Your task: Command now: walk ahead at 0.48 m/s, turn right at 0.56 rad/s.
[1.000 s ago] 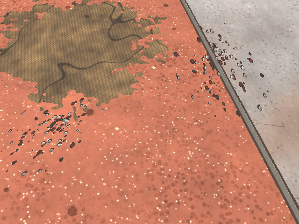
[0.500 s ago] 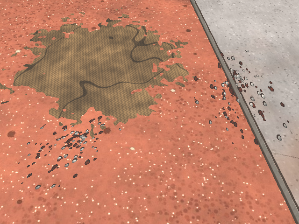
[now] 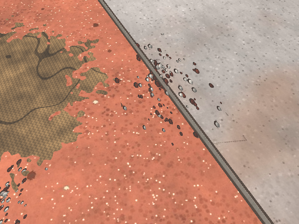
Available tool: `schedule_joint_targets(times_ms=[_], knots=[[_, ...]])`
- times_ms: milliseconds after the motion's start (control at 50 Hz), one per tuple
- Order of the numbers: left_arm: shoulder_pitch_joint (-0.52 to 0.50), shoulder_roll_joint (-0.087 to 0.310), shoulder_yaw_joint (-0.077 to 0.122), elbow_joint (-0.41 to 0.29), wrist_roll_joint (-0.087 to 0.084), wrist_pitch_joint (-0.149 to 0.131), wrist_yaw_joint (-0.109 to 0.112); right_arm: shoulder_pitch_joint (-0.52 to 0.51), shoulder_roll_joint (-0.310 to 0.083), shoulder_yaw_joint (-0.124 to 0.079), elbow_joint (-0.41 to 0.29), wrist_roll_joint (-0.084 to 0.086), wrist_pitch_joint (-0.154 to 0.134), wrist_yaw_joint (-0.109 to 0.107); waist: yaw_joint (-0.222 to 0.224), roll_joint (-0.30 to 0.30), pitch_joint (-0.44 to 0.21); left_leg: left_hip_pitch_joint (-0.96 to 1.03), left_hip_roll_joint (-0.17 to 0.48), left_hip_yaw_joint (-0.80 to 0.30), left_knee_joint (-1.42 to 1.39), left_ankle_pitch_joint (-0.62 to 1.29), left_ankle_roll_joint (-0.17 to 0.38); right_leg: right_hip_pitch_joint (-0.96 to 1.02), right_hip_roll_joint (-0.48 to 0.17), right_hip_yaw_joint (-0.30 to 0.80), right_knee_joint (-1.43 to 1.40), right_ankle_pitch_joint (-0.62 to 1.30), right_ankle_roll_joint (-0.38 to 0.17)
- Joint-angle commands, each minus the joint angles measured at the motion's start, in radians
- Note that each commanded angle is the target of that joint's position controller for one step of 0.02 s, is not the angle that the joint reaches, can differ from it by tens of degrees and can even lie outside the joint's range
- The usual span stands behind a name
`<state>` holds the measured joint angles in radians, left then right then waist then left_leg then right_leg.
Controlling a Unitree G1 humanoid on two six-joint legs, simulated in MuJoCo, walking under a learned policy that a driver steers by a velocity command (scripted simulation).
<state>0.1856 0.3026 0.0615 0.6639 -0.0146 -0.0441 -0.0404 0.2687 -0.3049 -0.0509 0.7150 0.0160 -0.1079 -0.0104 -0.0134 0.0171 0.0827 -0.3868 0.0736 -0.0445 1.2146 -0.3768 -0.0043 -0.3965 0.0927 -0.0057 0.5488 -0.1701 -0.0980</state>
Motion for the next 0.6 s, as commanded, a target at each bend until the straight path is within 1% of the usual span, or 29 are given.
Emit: schedule_joint_targets(times_ms=[20, 60, 80, 100, 140, 180, 200, 240, 300, 340, 360, 380, 400, 420, 440, 460, 480, 500, 520, 540, 560, 600], knots=[[0.007, 0.129, 0.036, -0.071, 0.016, -0.023, 0.013, 0.022, -0.128, -0.034, -0.084, -0.023, -0.012, -0.003, -0.009, -0.076, -0.124, -0.221, 0.062, -0.051, -0.046, 0.099, -0.003, 0.227, -0.257, 0.412, -0.333, 0.028, -0.193], [0.021, 0.130, 0.036, -0.055, 0.006, -0.030, 0.021, 0.019, -0.109, -0.030, -0.081, -0.035, 0.007, -0.003, -0.015, -0.064, -0.104, -0.210, 0.056, -0.031, -0.110, 0.136, -0.034, 0.156, -0.238, 0.349, -0.351, 0.118, -0.201], [0.034, 0.137, 0.037, -0.046, 0.004, -0.031, 0.027, -0.011, -0.101, -0.026, -0.091, -0.039, 0.011, -0.005, -0.008, -0.058, -0.087, -0.226, 0.049, -0.023, -0.158, 0.178, -0.048, 0.136, -0.226, 0.325, -0.356, 0.137, -0.198], [0.045, 0.133, 0.033, -0.034, 0.006, -0.032, 0.033, -0.040, -0.090, -0.021, -0.096, -0.038, 0.013, -0.004, 0.001, -0.059, -0.076, -0.253, 0.050, -0.015, -0.221, 0.243, -0.060, 0.145, -0.219, 0.291, -0.364, 0.156, -0.190], [0.069, 0.118, 0.024, -0.009, 0.006, -0.033, 0.039, -0.099, -0.067, -0.010, -0.099, -0.032, 0.008, 0.002, 0.034, -0.077, -0.067, -0.245, 0.046, -0.003, -0.382, 0.401, -0.065, 0.163, -0.191, 0.222, -0.362, 0.172, -0.153], [0.100, 0.125, 0.021, 0.013, 0.004, -0.034, 0.041, -0.171, -0.047, 0.001, -0.108, -0.022, 0.000, 0.013, 0.073, -0.087, -0.056, -0.206, 0.026, 0.018, -0.520, 0.530, -0.054, 0.171, -0.185, 0.182, -0.361, 0.141, -0.125], [0.120, 0.135, 0.021, 0.025, 0.004, -0.036, 0.040, -0.205, -0.043, 0.004, -0.114, -0.015, -0.003, 0.020, 0.092, -0.086, -0.047, -0.194, 0.019, 0.027, -0.561, 0.566, -0.047, 0.182, -0.200, 0.183, -0.367, 0.116, -0.122], [0.156, 0.149, 0.021, 0.050, 0.004, -0.038, 0.038, -0.255, -0.052, 0.004, -0.129, -0.003, -0.008, 0.032, 0.118, -0.076, -0.025, -0.224, 0.013, 0.025, -0.617, 0.571, -0.025, 0.255, -0.242, 0.195, -0.364, 0.109, -0.124], [0.197, 0.156, 0.023, 0.087, 0.008, -0.026, 0.040, -0.305, -0.058, 0.005, -0.156, 0.001, -0.012, 0.054, 0.132, -0.063, -0.001, -0.331, -0.001, 0.022, -0.669, 0.468, 0.021, 0.428, -0.304, 0.196, -0.320, 0.209, -0.117], [0.203, 0.162, 0.026, 0.101, 0.008, -0.016, 0.044, -0.299, -0.058, 0.005, -0.167, 0.003, -0.012, 0.069, 0.117, -0.070, -0.009, -0.337, -0.022, 0.030, -0.687, 0.366, 0.055, 0.506, -0.327, 0.175, -0.272, 0.349, -0.100], [0.187, 0.168, 0.027, 0.100, 0.009, -0.012, 0.047, -0.267, -0.067, 0.002, -0.163, 0.003, -0.011, 0.072, 0.093, -0.079, -0.032, -0.279, -0.047, 0.044, -0.694, 0.318, 0.074, 0.516, -0.322, 0.149, -0.230, 0.496, -0.086], [0.173, 0.179, 0.029, 0.096, 0.012, -0.009, 0.050, -0.209, -0.086, -0.008, -0.152, 0.001, -0.007, 0.071, 0.060, -0.095, -0.083, -0.179, -0.084, 0.073, -0.685, 0.279, 0.094, 0.519, -0.310, 0.125, -0.161, 0.700, -0.072], [0.151, 0.184, 0.029, 0.090, 0.016, -0.002, 0.054, -0.094, -0.118, -0.028, -0.124, -0.002, -0.003, 0.066, -0.008, -0.091, -0.162, -0.018, -0.126, 0.106, -0.698, 0.286, 0.121, 0.502, -0.280, 0.086, -0.015, 0.882, -0.052], [0.132, 0.175, 0.022, 0.075, 0.021, 0.000, 0.060, 0.049, -0.160, -0.047, -0.097, -0.003, 0.000, 0.057, -0.084, -0.068, -0.252, 0.223, -0.096, 0.051, -0.707, 0.362, 0.163, 0.380, -0.245, 0.047, 0.188, 0.856, -0.018], [0.205, 0.105, -0.003, 0.035, 0.039, -0.018, 0.059, 0.164, -0.262, -0.071, -0.093, -0.017, 0.003, 0.049, -0.077, 0.112, -0.397, 0.610, 0.143, -0.344, -0.699, 0.372, 0.303, 0.033, -0.127, 0.000, 0.565, 0.443, 0.050], [0.239, 0.067, -0.021, 0.044, 0.036, -0.042, 0.046, 0.187, -0.218, -0.065, -0.077, 0.002, 0.007, 0.049, -0.061, 0.264, -0.474, 0.798, 0.274, -0.743, -0.847, 0.260, 0.421, -0.240, 0.018, 0.074, 0.802, -0.337, 0.100], [0.161, 0.151, -0.005, 0.022, 0.007, -0.067, 0.029, 0.161, -0.152, -0.046, -0.085, 0.008, 0.015, 0.043, -0.091, 0.149, -0.381, 0.756, 0.245, -0.684, -0.882, 0.117, 0.365, -0.354, -0.055, 0.161, 0.850, -0.311, 0.087], [0.067, 0.150, -0.008, -0.009, -0.014, -0.082, 0.021, 0.110, -0.137, -0.043, -0.099, -0.001, 0.022, 0.038, -0.088, 0.064, -0.263, 0.627, 0.209, -0.554, -0.899, 0.130, 0.328, -0.379, -0.101, 0.144, 0.812, -0.246, 0.079], [0.021, 0.134, -0.011, -0.022, 0.001, -0.090, 0.021, 0.060, -0.131, -0.039, -0.106, -0.008, 0.027, 0.037, -0.053, -0.029, -0.157, 0.473, 0.168, -0.466, -0.927, 0.230, 0.308, -0.367, -0.130, 0.122, 0.716, -0.200, 0.078], [0.016, 0.138, -0.003, -0.023, 0.023, -0.087, 0.025, 0.028, -0.112, -0.032, -0.116, -0.013, 0.026, 0.035, -0.022, -0.047, -0.122, 0.380, 0.133, -0.404, -0.950, 0.329, 0.295, -0.318, -0.159, 0.118, 0.632, -0.163, 0.086], [0.033, 0.130, -0.003, -0.026, 0.030, -0.080, 0.027, 0.009, -0.116, -0.030, -0.125, -0.017, 0.028, 0.033, 0.005, -0.014, -0.108, 0.316, 0.112, -0.382, -0.972, 0.390, 0.298, -0.274, -0.165, 0.111, 0.593, -0.149, 0.101], [0.066, 0.107, -0.008, -0.018, 0.037, -0.064, 0.032, -0.004, -0.119, -0.032, -0.120, -0.009, 0.028, 0.026, 0.030, 0.024, -0.104, 0.240, 0.088, -0.328, -0.992, 0.473, 0.308, -0.240, -0.171, 0.090, 0.510, -0.136, 0.138]])
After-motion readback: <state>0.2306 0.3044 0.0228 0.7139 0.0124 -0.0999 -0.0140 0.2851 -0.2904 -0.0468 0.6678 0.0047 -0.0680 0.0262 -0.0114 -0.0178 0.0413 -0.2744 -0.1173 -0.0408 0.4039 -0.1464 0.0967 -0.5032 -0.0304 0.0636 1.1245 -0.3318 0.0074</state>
